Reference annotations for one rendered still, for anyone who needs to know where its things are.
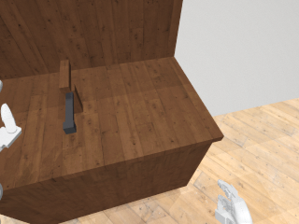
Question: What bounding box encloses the counter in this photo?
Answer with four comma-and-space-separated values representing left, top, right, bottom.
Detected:
0, 0, 224, 224

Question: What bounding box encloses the right robot hand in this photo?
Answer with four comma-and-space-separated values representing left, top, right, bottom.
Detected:
215, 179, 253, 224

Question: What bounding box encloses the tap lever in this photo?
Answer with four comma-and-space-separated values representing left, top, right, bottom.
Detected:
63, 91, 77, 134

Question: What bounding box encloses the left robot hand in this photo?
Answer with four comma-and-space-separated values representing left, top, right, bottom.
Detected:
0, 80, 21, 152

